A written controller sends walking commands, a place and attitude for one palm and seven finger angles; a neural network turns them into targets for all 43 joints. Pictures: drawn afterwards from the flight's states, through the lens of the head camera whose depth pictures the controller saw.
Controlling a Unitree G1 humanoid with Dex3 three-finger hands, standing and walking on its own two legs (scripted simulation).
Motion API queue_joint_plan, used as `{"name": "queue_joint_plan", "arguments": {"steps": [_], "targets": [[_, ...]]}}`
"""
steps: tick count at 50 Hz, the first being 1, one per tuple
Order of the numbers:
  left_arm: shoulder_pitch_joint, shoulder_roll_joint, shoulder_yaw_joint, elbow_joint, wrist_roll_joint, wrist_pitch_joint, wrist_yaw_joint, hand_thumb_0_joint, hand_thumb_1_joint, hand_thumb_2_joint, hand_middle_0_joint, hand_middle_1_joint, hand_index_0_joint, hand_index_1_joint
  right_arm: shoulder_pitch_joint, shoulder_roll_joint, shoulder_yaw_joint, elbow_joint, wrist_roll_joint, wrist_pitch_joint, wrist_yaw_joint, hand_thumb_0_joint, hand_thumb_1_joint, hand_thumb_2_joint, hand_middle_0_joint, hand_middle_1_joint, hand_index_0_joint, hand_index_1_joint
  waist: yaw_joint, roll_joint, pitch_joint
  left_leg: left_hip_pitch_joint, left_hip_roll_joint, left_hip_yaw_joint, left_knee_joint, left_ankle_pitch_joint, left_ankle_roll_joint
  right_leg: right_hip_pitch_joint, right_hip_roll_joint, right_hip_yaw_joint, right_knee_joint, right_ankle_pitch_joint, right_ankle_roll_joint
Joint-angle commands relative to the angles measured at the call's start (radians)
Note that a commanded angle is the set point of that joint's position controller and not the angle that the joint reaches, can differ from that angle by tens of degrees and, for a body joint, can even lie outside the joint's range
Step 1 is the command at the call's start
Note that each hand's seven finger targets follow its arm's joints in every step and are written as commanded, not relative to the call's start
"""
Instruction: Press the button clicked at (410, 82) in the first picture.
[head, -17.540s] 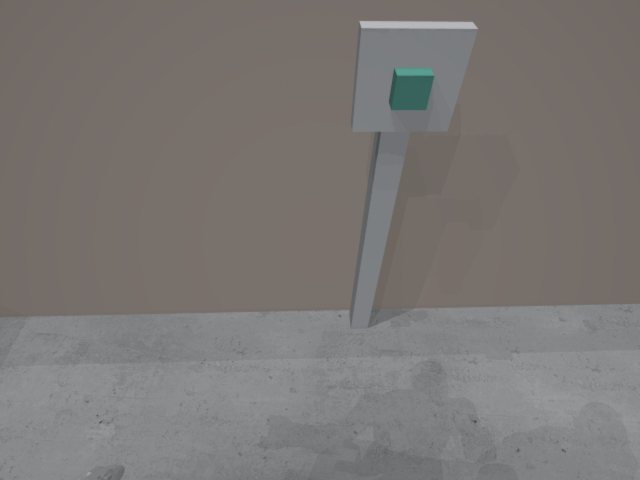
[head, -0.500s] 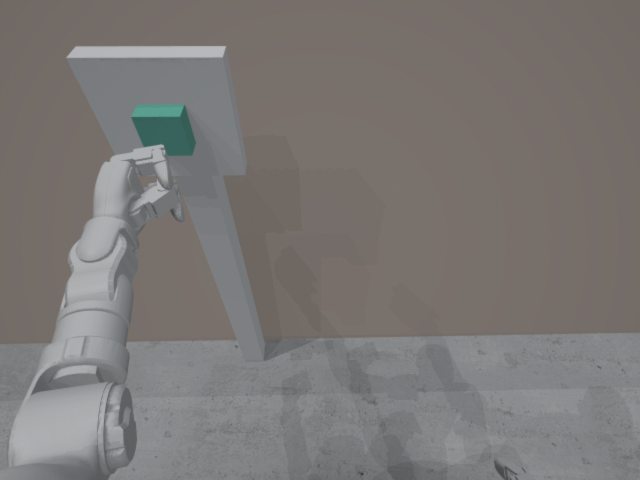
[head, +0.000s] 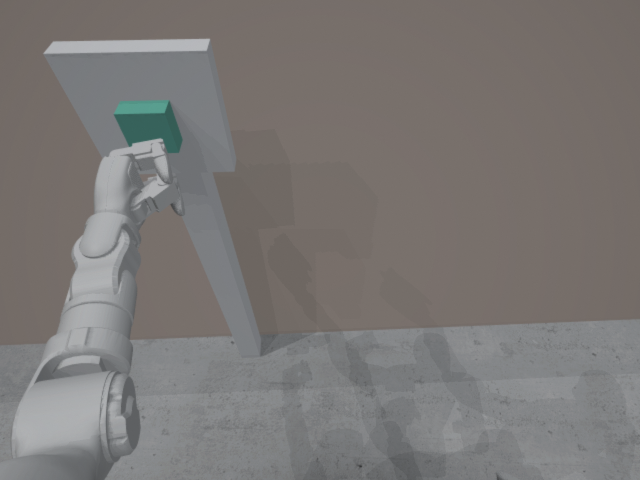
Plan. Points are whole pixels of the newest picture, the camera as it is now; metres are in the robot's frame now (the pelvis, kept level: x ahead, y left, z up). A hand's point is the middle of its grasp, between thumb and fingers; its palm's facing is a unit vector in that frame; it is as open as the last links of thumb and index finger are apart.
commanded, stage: aim a knuckle at the button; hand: left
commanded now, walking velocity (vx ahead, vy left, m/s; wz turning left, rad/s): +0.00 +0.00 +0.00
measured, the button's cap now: (151, 126) +0.52 +0.23 +0.16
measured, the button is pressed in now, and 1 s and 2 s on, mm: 0 9 1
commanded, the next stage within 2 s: press the button with the knuckle in 0.20 s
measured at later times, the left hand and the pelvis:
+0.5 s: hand (171, 185) +0.44 +0.19 +0.13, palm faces +0.08 -1.00 -0.03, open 3.1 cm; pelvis -0.01 -0.01 +0.00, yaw +1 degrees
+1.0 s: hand (171, 168) +0.47 +0.20 +0.13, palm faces +0.05 -1.00 -0.02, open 2.8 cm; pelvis -0.01 +0.00 -0.01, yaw +0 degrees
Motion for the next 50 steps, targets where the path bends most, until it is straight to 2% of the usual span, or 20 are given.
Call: {"name": "queue_joint_plan", "arguments": {"steps": [1, 3, 5, 7, 11, 13, 16, 19, 22, 23, 27, 29, 32, 33, 35, 36, 39, 42, 44, 50], "targets": [[-0.393, 0.228, 0.051, -0.209, -0.018, -0.065, 0.004, 0.000, 0.900, 0.900, -1.300, -1.500, -1.300, -1.500, 0.027, -0.133, -0.049, -0.111, 0.002, -0.034, -0.002, 0.000, -0.900, -0.900, 0.200, 0.300, 0.200, 0.300, 0.011, -0.008, -0.329, 0.009, 0.019, -0.047, -0.076, 0.413, -0.019, 0.293, 0.007, 0.036, -0.008, 0.324, -0.021], [-0.379, 0.229, 0.049, -0.193, -0.015, -0.059, 0.004, 0.000, 0.900, 0.900, -1.300, -1.500, -1.300, -1.500, 0.022, -0.136, -0.047, -0.118, 0.003, -0.025, -0.001, 0.000, -0.900, -0.900, 0.200, 0.300, 0.200, 0.300, 0.011, -0.037, -0.297, -0.017, 0.019, -0.044, -0.079, 0.389, -0.013, 0.292, 0.006, 0.037, -0.010, 0.317, -0.020], [-0.374, 0.242, 0.057, -0.206, -0.012, -0.056, 0.004, 0.000, 0.900, 0.900, -1.300, -1.500, -1.300, -1.500, 0.013, -0.135, -0.047, -0.130, 0.006, -0.020, -0.002, 0.000, -0.900, -0.900, 0.200, 0.300, 0.200, 0.300, 0.017, -0.020, -0.310, -0.022, 0.016, -0.037, -0.078, 0.373, -0.011, 0.303, 0.003, 0.043, -0.007, 0.318, -0.020], [-0.427, 0.242, 0.049, -0.235, -0.011, -0.061, 0.006, 0.000, 0.900, 0.900, -1.300, -1.500, -1.300, -1.500, 0.009, -0.133, -0.047, -0.133, 0.006, -0.019, -0.004, 0.000, -0.900, -0.900, 0.200, 0.300, 0.200, 0.300, 0.004, -0.024, -0.311, -0.019, 0.016, -0.037, -0.078, 0.355, -0.009, 0.300, 0.003, 0.045, -0.009, 0.312, -0.018], [-0.478, 0.214, 0.018, -0.289, -0.016, -0.078, 0.006, 0.000, 0.900, 0.900, -1.300, -1.500, -1.300, -1.500, -0.001, -0.124, -0.044, -0.137, 0.005, -0.024, -0.008, 0.000, -0.900, -0.900, 0.200, 0.300, 0.200, 0.300, -0.003, 0.046, -0.346, 0.030, 0.015, -0.043, -0.071, 0.379, -0.014, 0.288, 0.004, 0.047, -0.008, 0.314, -0.020], [-0.443, 0.241, 0.047, -0.282, -0.022, -0.076, 0.006, 0.000, 0.900, 0.900, -1.300, -1.500, -1.300, -1.500, 0.005, -0.130, -0.046, -0.134, 0.003, -0.025, -0.010, 0.000, -0.900, -0.900, 0.200, 0.300, 0.200, 0.300, 0.004, -0.007, -0.368, 0.026, 0.017, -0.045, -0.069, 0.398, -0.010, 0.316, 0.007, 0.047, -0.006, 0.337, -0.019], [-0.422, 0.251, 0.052, -0.227, -0.024, -0.056, -0.006, 0.000, 0.900, 0.900, -1.300, -1.500, -1.300, -1.500, -0.002, -0.133, -0.042, -0.127, 0.008, -0.021, -0.014, 0.000, -0.900, -0.900, 0.200, 0.300, 0.200, 0.300, -0.001, -0.030, -0.310, -0.021, 0.014, -0.035, -0.078, 0.340, -0.007, 0.314, 0.003, 0.048, -0.015, 0.318, -0.015], [-0.511, 0.235, 0.018, -0.202, -0.013, -0.053, -0.009, 0.000, 0.900, 0.900, -1.300, -1.500, -1.300, -1.500, -0.001, -0.132, -0.038, -0.121, 0.010, -0.020, -0.017, 0.000, -0.900, -0.900, 0.200, 0.300, 0.200, 0.300, -0.022, 0.021, -0.281, -0.016, 0.010, -0.040, -0.078, 0.293, -0.006, 0.267, 0.001, 0.047, -0.023, 0.265, -0.019], [-0.535, 0.262, 0.040, -0.146, -0.014, -0.061, -0.010, 0.000, 0.900, 0.900, -1.300, -1.500, -1.300, -1.500, 0.016, -0.137, -0.039, -0.112, 0.007, -0.023, -0.021, 0.000, -0.900, -0.900, 0.200, 0.300, 0.200, 0.300, -0.023, -0.021, -0.303, -0.035, 0.008, -0.041, -0.073, 0.271, -0.005, 0.279, 0.001, 0.050, -0.022, 0.252, -0.017], [-0.557, 0.257, 0.031, -0.143, -0.013, -0.070, -0.012, 0.000, 0.900, 0.900, -1.300, -1.500, -1.300, -1.500, 0.017, -0.137, -0.037, -0.111, 0.005, -0.023, -0.020, 0.000, -0.900, -0.900, 0.200, 0.300, 0.200, 0.300, -0.028, 0.006, -0.301, -0.030, 0.008, -0.043, -0.070, 0.272, -0.005, 0.265, 0.002, 0.051, -0.020, 0.247, -0.018], [-0.603, 0.272, 0.035, -0.051, -0.003, -0.092, -0.021, 0.000, 0.900, 0.900, -1.300, -1.500, -1.300, -1.500, 0.043, -0.144, -0.038, -0.097, 0.002, -0.026, -0.018, 0.000, -0.900, -0.900, 0.200, 0.300, 0.200, 0.300, -0.038, -0.026, -0.309, -0.059, 0.008, -0.044, -0.061, 0.262, -0.005, 0.255, 0.002, 0.052, -0.009, 0.244, -0.016], [-0.610, 0.315, 0.067, -0.041, 0.003, -0.107, -0.023, 0.000, 0.900, 0.900, -1.300, -1.500, -1.300, -1.500, 0.055, -0.146, -0.040, -0.097, -0.001, -0.022, -0.016, 0.000, -0.900, -0.900, 0.200, 0.300, 0.200, 0.300, -0.029, 0.005, -0.354, -0.059, 0.006, -0.040, -0.050, 0.286, -0.005, 0.274, 0.001, 0.060, 0.003, 0.270, -0.016], [-0.641, 0.320, 0.061, 0.010, 0.012, -0.114, -0.030, 0.000, 0.900, 0.900, -1.300, -1.500, -1.300, -1.500, 0.074, -0.151, -0.041, -0.089, -0.003, -0.016, -0.013, 0.000, -0.900, -0.900, 0.200, 0.300, 0.200, 0.300, -0.043, 0.004, -0.332, -0.080, 0.008, -0.043, -0.044, 0.281, -0.006, 0.246, 0.003, 0.057, 0.007, 0.263, -0.016], [-0.623, 0.334, 0.080, 0.037, 0.009, -0.113, -0.030, 0.000, 0.900, 0.900, -1.300, -1.500, -1.300, -1.500, 0.083, -0.155, -0.043, -0.091, -0.005, -0.013, -0.011, 0.000, -0.900, -0.900, 0.200, 0.300, 0.200, 0.300, -0.040, -0.033, -0.333, -0.093, 0.009, -0.044, -0.042, 0.278, -0.004, 0.251, 0.006, 0.055, 0.008, 0.263, -0.015], [-0.641, 0.388, 0.112, 0.038, 0.013, -0.122, -0.033, 0.000, 0.900, 0.900, -1.300, -1.500, -1.300, -1.500, 0.092, -0.160, -0.044, -0.093, -0.006, -0.008, -0.010, 0.000, -0.900, -0.900, 0.200, 0.300, 0.200, 0.300, -0.036, -0.023, -0.362, -0.110, 0.008, -0.039, -0.039, 0.278, -0.003, 0.274, 0.005, 0.064, 0.015, 0.274, -0.013], [-0.647, 0.384, 0.104, 0.049, 0.017, -0.124, -0.038, 0.000, 0.900, 0.900, -1.300, -1.500, -1.300, -1.500, 0.093, -0.159, -0.042, -0.092, -0.007, -0.005, -0.009, 0.000, -0.900, -0.900, 0.200, 0.300, 0.200, 0.300, -0.039, 0.005, -0.354, -0.118, 0.007, -0.035, -0.038, 0.278, -0.004, 0.269, 0.004, 0.067, 0.016, 0.280, -0.014], [-0.669, 0.426, 0.128, 0.056, 0.023, -0.133, -0.044, 0.000, 0.900, 0.900, -1.300, -1.500, -1.300, -1.500, 0.110, -0.164, -0.048, -0.093, -0.008, 0.006, -0.008, 0.000, -0.900, -0.900, 0.200, 0.300, 0.200, 0.300, -0.042, -0.003, -0.372, -0.123, 0.010, -0.038, -0.033, 0.285, -0.002, 0.271, 0.007, 0.066, 0.022, 0.286, -0.012], [-0.718, 0.394, 0.098, 0.060, 0.021, -0.134, -0.051, 0.000, 0.900, 0.900, -1.300, -1.500, -1.300, -1.500, 0.122, -0.164, -0.048, -0.087, -0.009, 0.011, -0.007, 0.000, -0.900, -0.900, 0.200, 0.300, 0.200, 0.300, -0.064, 0.029, -0.359, -0.109, 0.012, -0.041, -0.030, 0.267, -0.004, 0.223, 0.011, 0.061, 0.011, 0.253, -0.011], [-0.728, 0.423, 0.120, 0.076, 0.016, -0.134, -0.050, 0.000, 0.900, 0.900, -1.300, -1.500, -1.300, -1.500, 0.135, -0.169, -0.052, -0.081, -0.009, 0.015, -0.009, 0.000, -0.900, -0.900, 0.200, 0.300, 0.200, 0.300, -0.067, 0.009, -0.366, -0.113, 0.014, -0.046, -0.028, 0.261, -0.003, 0.221, 0.013, 0.060, 0.011, 0.245, -0.010], [-0.834, 0.426, 0.096, 0.149, 0.035, -0.130, -0.036, 0.000, 0.900, 0.900, -1.300, -1.500, -1.300, -1.500, 0.166, -0.177, -0.046, -0.056, -0.015, 0.009, -0.009, 0.000, -0.900, -0.900, 0.200, 0.300, 0.200, 0.300, -0.106, 0.023, -0.326, -0.140, 0.015, -0.063, -0.028, 0.181, -0.005, 0.146, 0.013, 0.057, -0.001, 0.147, -0.008]]}}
